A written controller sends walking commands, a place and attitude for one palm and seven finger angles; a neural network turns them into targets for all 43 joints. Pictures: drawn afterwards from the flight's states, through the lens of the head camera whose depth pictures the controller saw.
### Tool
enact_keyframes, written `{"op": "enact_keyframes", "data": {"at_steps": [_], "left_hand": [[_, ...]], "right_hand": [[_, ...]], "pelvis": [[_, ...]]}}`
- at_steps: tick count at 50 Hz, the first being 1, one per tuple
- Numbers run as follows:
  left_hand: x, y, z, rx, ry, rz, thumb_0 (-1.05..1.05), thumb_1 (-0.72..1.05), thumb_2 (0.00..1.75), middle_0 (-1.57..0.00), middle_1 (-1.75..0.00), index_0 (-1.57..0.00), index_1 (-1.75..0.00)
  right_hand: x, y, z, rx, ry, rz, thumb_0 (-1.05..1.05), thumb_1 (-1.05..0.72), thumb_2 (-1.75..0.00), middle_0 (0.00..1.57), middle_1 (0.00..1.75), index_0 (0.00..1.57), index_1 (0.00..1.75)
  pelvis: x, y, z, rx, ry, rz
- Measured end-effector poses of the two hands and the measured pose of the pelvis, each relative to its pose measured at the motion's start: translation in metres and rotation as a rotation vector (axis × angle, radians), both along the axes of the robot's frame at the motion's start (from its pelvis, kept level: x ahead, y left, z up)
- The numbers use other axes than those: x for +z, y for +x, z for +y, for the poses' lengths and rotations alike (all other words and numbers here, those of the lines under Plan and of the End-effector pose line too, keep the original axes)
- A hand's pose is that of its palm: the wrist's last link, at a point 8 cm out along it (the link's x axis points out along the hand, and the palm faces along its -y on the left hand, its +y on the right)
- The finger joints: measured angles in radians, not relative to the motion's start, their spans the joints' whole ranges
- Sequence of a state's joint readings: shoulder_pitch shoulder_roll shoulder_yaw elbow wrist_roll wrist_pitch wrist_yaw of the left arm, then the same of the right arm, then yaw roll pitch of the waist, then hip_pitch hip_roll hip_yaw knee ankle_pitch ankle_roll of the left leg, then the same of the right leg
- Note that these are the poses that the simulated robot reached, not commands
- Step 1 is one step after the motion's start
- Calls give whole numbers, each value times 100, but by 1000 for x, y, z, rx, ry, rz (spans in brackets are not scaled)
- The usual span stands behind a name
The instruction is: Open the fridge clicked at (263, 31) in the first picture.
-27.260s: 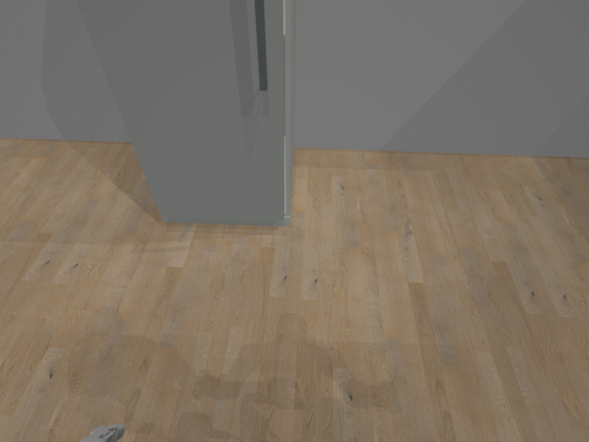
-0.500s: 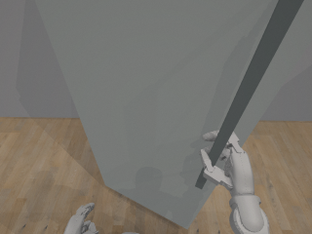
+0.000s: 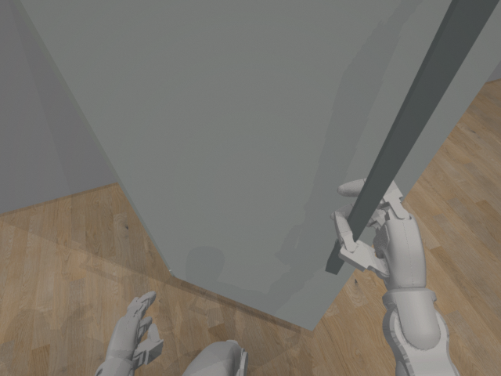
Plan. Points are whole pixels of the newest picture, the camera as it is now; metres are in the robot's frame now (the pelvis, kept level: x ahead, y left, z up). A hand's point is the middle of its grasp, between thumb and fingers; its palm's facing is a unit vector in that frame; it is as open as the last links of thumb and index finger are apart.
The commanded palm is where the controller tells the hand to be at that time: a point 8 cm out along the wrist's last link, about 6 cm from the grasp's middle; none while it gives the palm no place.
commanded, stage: walk backward, drawing the door open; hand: right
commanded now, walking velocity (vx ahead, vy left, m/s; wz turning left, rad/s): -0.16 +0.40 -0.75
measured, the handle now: (382, 163) +0.33 -0.10 +0.22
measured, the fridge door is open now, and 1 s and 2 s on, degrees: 41 69 74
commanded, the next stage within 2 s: stop walking and hold the door back in 1.06 s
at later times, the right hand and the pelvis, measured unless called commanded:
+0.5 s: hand (290, 317) +0.18 -0.01 +0.12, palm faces +0.36 +0.92 -0.18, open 6.4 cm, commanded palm +0.13 -0.05 +0.13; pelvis -0.05 +0.21 +0.00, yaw -21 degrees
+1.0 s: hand out of the picture +0.10 +0.07 +0.12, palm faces +0.74 +0.64 -0.21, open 6.2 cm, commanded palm +0.04 +0.06 +0.13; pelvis +0.00 +0.39 -0.01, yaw -41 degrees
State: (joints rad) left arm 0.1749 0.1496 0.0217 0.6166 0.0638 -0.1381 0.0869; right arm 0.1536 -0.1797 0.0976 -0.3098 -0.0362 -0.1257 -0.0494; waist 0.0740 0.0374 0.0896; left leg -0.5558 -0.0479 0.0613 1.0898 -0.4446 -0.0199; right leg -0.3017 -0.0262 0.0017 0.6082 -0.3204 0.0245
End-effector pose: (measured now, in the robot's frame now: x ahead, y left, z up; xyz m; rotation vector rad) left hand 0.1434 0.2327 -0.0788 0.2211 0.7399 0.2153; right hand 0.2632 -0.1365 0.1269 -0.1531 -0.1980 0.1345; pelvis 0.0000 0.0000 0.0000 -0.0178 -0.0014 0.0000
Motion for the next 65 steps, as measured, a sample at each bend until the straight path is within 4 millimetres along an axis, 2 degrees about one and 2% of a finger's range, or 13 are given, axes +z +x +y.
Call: {"op": "enact_keyframes", "data": {"at_steps": [5, 10, 13, 18, 22, 27, 32, 37, 43, 49, 58, 63, 65], "left_hand": [[-2, -9, 23, -116, -49, 61, 1, 91, 90, -21, -30, -20, -30], [-24, -1, 64, -171, -99, 75, 1, 90, 90, -21, -31, -20, -30], [-31, 6, 90, -189, -78, 99, 1, 90, 90, -21, -31, -20, -30], [-15, 19, 120, -249, -8, 77, 1, 91, 90, -21, -30, -20, -30], [-9, 33, 134, -320, 43, -3, 1, 91, 90, -20, -30, -20, -30], [3, 33, 149, -429, 30, 67, 1, 91, 90, -20, -30, -20, -30], [6, 43, 175, -511, -11, 102, 1, 90, 90, -21, -30, -20, -30], [-14, 75, 207, -567, -57, 83, 1, 90, 90, -21, -31, -20, -30], [-7, 108, 239, -589, 7, 79, 1, 91, 90, -21, -30, -20, -30], [-3, 131, 244, -681, 73, 6, 1, 91, 90, -20, -30, -20, -30], [7, 135, 247, -879, -15, 84, 1, 91, 90, -21, -30, -20, -30], [-11, 161, 258, -974, -69, 82, 1, 90, 90, -21, -31, -20, -30], [-18, 175, 267, -1006, -38, 91, 1, 90, 90, -21, -31, -20, -30]], "right_hand": [[3, -29, 15, -121, -10, 48, -2, -65, -78, 45, 137, 26, 139], [2, -56, 33, -286, -52, 4, -4, -63, -80, 45, 137, 26, 139], [3, -72, 43, -354, -64, 18, -4, -63, -80, 45, 138, 26, 139], [3, -96, 59, -406, -42, 30, -3, -64, -79, 45, 139, 28, 140], [-2, -111, 70, -431, -11, -45, -2, -64, -80, 46, 140, 28, 138], [2, -131, 87, -531, -30, -8, -2, -63, -80, 46, 140, 29, 138], [6, -151, 109, -664, -24, 63, -1, -65, -79, 45, 138, 30, 139], [7, -169, 133, -831, -91, 49, -3, -65, -81, 44, 138, 27, 139], [9, -191, 160, -932, -83, 83, -2, -66, -80, 45, 139, 28, 140], [3, -210, 183, -962, -60, -3, -2, -65, -81, 45, 139, 29, 138], [10, -235, 229, -1143, -38, 94, -1, -67, -80, 45, 140, 30, 137], [9, -245, 255, -1286, -81, 87, -2, -66, -80, 44, 138, 29, 137], [6, -245, 259, -1324, -83, 105, -4, -65, -81, 45, 138, 31, 138]], "pelvis": [[11, -20, 47, -65, 64, -8], [-7, -26, 108, -130, 49, 10], [-6, -35, 130, -194, 41, -8], [1, -41, 160, -279, 17, -12], [-14, -47, 185, -328, 37, 11], [6, -50, 234, -398, 57, -25], [18, -38, 278, -461, 101, -21], [-1, -17, 329, -519, 65, 5], [7, -11, 359, -624, 11, -10], [-10, -6, 385, -707, 22, 4], [16, 22, 448, -824, 71, -32], [1, 51, 483, -880, 34, -4], [1, 53, 494, -898, 22, -17]]}}
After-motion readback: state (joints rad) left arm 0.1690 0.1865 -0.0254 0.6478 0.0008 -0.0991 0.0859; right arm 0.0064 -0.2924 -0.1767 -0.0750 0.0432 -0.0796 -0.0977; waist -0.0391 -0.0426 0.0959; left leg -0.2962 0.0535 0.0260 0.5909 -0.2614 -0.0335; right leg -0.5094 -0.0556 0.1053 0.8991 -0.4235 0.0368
